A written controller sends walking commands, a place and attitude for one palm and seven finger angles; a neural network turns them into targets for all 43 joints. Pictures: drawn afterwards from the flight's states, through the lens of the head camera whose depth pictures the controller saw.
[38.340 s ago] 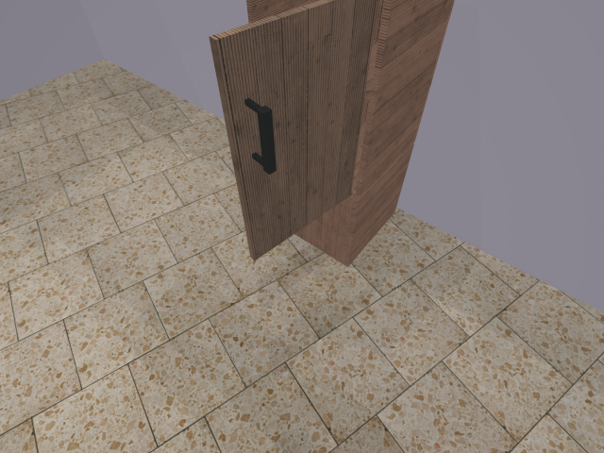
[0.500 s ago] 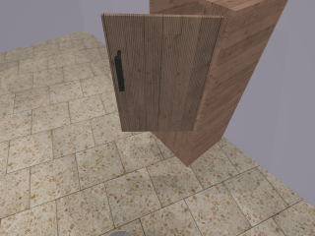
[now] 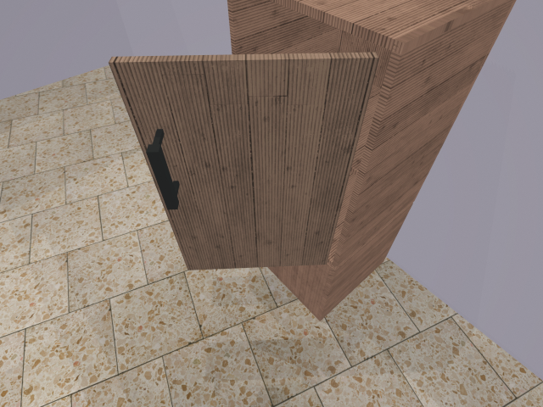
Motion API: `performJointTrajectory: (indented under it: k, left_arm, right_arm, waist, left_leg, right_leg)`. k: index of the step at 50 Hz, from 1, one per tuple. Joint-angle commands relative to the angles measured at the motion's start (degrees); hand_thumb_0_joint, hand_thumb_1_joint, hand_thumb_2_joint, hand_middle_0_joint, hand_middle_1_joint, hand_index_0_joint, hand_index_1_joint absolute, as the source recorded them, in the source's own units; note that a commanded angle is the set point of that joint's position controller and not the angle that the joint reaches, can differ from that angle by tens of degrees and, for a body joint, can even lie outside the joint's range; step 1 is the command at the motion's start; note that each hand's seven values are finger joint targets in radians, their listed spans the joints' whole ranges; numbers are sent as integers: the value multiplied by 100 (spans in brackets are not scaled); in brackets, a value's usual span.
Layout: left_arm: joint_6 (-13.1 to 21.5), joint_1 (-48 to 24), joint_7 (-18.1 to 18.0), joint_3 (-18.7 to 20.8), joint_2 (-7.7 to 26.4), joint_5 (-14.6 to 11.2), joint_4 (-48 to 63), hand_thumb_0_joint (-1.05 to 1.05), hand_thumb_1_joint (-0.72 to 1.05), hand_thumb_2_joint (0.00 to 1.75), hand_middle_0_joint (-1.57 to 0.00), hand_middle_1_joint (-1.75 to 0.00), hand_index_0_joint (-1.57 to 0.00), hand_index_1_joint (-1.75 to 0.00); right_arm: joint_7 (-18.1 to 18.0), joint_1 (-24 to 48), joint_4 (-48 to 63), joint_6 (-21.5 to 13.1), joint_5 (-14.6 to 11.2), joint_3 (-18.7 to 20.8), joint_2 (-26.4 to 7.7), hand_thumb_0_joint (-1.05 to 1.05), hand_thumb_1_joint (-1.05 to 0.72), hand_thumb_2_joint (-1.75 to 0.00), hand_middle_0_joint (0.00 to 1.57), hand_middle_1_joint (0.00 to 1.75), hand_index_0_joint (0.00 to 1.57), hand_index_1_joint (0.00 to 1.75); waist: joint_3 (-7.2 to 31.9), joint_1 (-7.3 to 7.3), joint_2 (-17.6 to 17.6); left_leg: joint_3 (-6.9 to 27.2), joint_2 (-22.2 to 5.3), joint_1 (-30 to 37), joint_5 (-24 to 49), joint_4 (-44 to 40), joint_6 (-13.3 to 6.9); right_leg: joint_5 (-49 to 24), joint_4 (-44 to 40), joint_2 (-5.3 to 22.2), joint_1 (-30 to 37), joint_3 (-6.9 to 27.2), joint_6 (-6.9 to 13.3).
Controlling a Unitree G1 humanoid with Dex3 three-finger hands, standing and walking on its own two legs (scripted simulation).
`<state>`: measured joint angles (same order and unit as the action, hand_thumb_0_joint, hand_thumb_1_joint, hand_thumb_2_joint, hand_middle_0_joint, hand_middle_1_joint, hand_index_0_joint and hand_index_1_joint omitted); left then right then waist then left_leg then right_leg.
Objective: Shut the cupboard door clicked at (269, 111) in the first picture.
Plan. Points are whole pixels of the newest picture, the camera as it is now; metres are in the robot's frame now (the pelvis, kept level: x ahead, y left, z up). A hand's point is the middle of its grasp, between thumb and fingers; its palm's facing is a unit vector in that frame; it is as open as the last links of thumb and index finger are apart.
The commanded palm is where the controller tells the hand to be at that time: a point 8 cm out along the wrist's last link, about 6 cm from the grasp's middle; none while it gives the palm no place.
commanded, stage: come to a stop and stand still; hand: left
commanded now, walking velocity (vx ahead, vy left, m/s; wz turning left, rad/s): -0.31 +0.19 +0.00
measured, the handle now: (166, 171) +0.48 +0.21 +0.07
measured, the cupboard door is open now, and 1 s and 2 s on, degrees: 52 52 52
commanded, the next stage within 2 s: look again from close up in 1.24 s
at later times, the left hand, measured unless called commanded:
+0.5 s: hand out of the picture +0.04 +0.24 -0.17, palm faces +0.07 -0.96 -0.27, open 7.3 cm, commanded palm none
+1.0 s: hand out of the picture -0.01 +0.29 -0.17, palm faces +0.00 -0.98 -0.20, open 7.3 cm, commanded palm none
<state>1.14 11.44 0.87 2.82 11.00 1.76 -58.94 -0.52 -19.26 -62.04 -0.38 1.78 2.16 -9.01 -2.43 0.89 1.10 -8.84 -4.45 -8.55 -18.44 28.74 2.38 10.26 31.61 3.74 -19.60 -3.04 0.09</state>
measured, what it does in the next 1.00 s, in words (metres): steps to the left: left foot, then right foot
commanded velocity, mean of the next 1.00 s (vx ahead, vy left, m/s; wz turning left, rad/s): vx -0.06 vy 0.05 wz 0.00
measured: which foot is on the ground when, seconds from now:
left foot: down 0.00-0.02, up 0.04-0.46, down 0.48-1.00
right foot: down 0.00-0.48, up 0.50-0.64, down 0.66-0.88, up 0.90-1.00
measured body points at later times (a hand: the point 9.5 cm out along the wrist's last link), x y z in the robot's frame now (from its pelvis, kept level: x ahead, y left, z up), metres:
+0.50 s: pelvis +0.00 +0.04 -0.01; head +0.01 +0.04 +0.44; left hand +0.04 +0.29 -0.15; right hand +0.12 -0.22 -0.13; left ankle +0.01 +0.15 -0.74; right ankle +0.06 -0.11 -0.73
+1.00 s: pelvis -0.04 +0.11 +0.00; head -0.04 +0.11 +0.45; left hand -0.01 +0.34 -0.15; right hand -0.06 -0.13 -0.15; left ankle +0.00 +0.15 -0.73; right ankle -0.02 -0.03 -0.72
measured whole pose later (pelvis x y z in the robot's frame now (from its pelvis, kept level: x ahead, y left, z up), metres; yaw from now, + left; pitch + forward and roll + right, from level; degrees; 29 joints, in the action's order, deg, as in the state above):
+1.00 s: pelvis -0.04 +0.11 +0.00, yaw -1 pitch -1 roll +0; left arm -2.1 17.1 -1.2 0.7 8.7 1.7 -56.5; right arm -1.3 -21.5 -57.7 1.1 1.3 1.3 -11.3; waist -0.2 0.6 -0.5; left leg -8.0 4.8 -14.9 -10.6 25.4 -7.6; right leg 19.8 39.4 1.0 -20.0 2.1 1.6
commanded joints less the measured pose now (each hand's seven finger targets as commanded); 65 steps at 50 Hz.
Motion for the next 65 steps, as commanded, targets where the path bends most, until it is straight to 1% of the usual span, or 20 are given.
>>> performJointTrajectory:
  k: [1,2,4,8,13,19,20,22,24,26,28,31,34,37,40,42,44,54,58,65]
  left_arm:
    - [141,872,-178,55,983,-65,-155,0,90,90,-20,-30,-20,-30]
    - [95,593,-201,20,961,-41,-71,0,90,90,-20,-30,-20,-30]
    - [91,353,-295,65,827,-43,-82,0,90,90,-20,-30,-20,-30]
    - [-21,551,-414,199,967,-35,-71,0,90,90,-20,-30,-20,-30]
    - [-103,211,-450,235,988,-31,168,0,90,90,-20,-30,-20,-30]
    - [-153,-16,-362,234,1062,65,405,0,90,90,-20,-30,-20,-30]
    - [-70,146,-612,155,1247,37,587,0,90,90,-20,-30,-20,-30]
    - [-187,160,-522,131,1147,-66,705,0,90,90,-20,-30,-20,-30]
    - [-332,249,-404,-12,647,-115,791,0,90,90,-20,-30,-20,-30]
    - [-424,390,-384,13,514,-63,759,0,90,90,-20,-30,-20,-30]
    - [-417,474,-314,-36,503,7,680,0,90,90,-20,-30,-20,-30]
    - [-279,941,-276,-69,457,-5,603,0,90,90,-20,-30,-20,-30]
    - [-107,761,-274,-100,805,-8,742,0,90,90,-20,-30,-20,-30]
    - [-121,182,-295,-36,913,-39,926,0,90,90,-20,-30,-20,-30]
    - [-156,169,-306,-40,704,-37,974,0,90,90,-20,-30,-20,-30]
    - [-159,596,-279,-68,506,-75,841,0,90,90,-20,-30,-20,-30]
    - [-222,929,-271,-57,450,-27,641,0,90,90,-20,-30,-20,-30]
    - [-215,785,-282,-124,148,-66,240,0,90,90,-20,-30,-20,-30]
    - [-143,927,-330,-181,232,-76,34,0,90,90,-20,-30,-20,-30]
    - [-102,909,-329,-233,190,-66,-64,0,90,90,-20,-30,-20,-30]
  right_arm:
    - [-58,-221,298,46,-150,18,-342,0,-90,-90,20,30,20,30]
    - [-50,-277,247,87,-161,31,-233,0,-90,-90,20,30,20,30]
    - [-114,-260,121,210,-178,53,-414,0,-90,-90,20,30,20,30]
    - [-126,234,313,295,-174,122,-578,0,-90,-90,20,30,20,30]
    - [-31,518,555,439,-129,176,-583,0,-90,-90,20,30,20,30]
    - [40,557,723,340,-136,155,-589,0,-90,-90,20,30,20,30]
    - [28,329,1202,162,-191,253,-899,0,-90,-90,20,30,20,30]
    - [-8,367,1324,72,-145,183,-790,0,-90,-90,20,30,20,30]
    - [-36,559,1610,95,-25,255,-1350,0,-90,-90,20,30,20,30]
    - [-21,978,1811,173,33,171,-1134,0,-90,-90,20,30,20,30]
    - [-2,1235,1800,171,10,113,-1031,0,-90,-90,20,30,20,30]
    - [-14,1065,1761,130,-29,80,-1023,0,-90,-90,20,30,20,30]
    - [-20,515,1626,141,-106,21,-750,0,-90,-90,20,30,20,30]
    - [0,-125,1307,172,-77,68,-736,0,-90,-90,20,30,20,30]
    - [-9,-386,1185,90,-43,54,-654,0,-90,-90,20,30,20,30]
    - [-33,-2,1203,-60,-15,34,-826,0,-90,-90,20,30,20,30]
    - [-73,340,1211,-65,-52,35,-872,0,-90,-90,20,30,20,30]
    - [-169,-140,631,-99,-74,-32,-711,0,-90,-90,20,30,20,30]
    - [-125,-74,467,-105,-106,-61,-616,0,-90,-90,20,30,20,30]
    - [-103,-1,266,-95,-97,-54,-667,0,-90,-90,20,30,20,30]
  waist:
    - [442,-184,1037]
    - [322,-68,431]
    - [365,-81,1268]
    - [745,-378,563]
    - [848,-283,634]
    - [604,-167,1182]
    - [1710,173,42]
    - [1560,101,-748]
    - [516,-29,-2371]
    - [-227,-183,-1050]
    - [-705,-283,-1192]
    - [-670,-402,-203]
    - [-363,-10,417]
    - [-25,307,1246]
    - [-90,321,664]
    - [-98,-18,-666]
    - [-73,-238,-1006]
    - [44,-116,-424]
    - [48,-96,-318]
    - [-83,-31,-193]
  left_leg:
    - [261,120,-763,-1442,859,-47]
    - [410,144,-603,-1459,1080,-80]
    - [619,70,-901,-1398,1564,-40]
    - [829,351,-1661,-1432,2572,70]
    - [1036,380,-1790,-799,3210,163]
    - [784,379,-1028,-632,1626,51]
    - [568,514,-860,-1040,1085,127]
    - [560,369,-27,573,-735,-65]
    - [2185,-1012,-528,1972,-1063,-720]
    - [1806,-1014,-1710,494,-1205,-1138]
    - [1808,-705,-2413,-374,-1304,-1059]
    - [1771,-574,-2245,-949,-1071,-921]
    - [1140,309,-1151,-798,-179,-494]
    - [909,419,135,-385,452,-428]
    - [1189,207,46,-423,-331,-498]
    - [2125,-476,-915,-1154,-1635,-661]
    - [2283,-626,-1332,-1443,-1989,-729]
    - [2085,-730,-180,320,-1770,-822]
    - [1846,-402,-401,126,-1780,-428]
    - [1752,-406,-216,-331,-1897,-496]
  right_leg:
    - [-2521,-1545,1709,1199,1720,768]
    - [-2627,-1472,1648,910,1518,858]
    - [-4178,-1174,1579,1193,1515,905]
    - [-5848,-747,1841,2153,1371,1239]
    - [-4277,-1014,1680,1693,982,1153]
    - [-1788,-1303,1385,884,990,1020]
    - [-4191,-485,1551,1988,1598,869]
    - [-1367,294,875,962,626,483]
    - [1941,1244,-153,-431,-48,-50]
    - [1785,1771,-185,-161,151,79]
    - [1280,1935,-255,0,277,44]
    - [751,527,-248,452,298,76]
    - [1844,-1128,575,-437,1895,612]
    - [3038,-1590,573,-1552,1787,635]
    - [2449,-1010,253,-1463,1310,462]
    - [1109,-43,-232,-381,672,222]
    - [915,478,-286,103,443,200]
    - [1117,-182,-133,103,437,182]
    - [481,-871,88,643,778,386]
    - [612,-857,54,307,711,303]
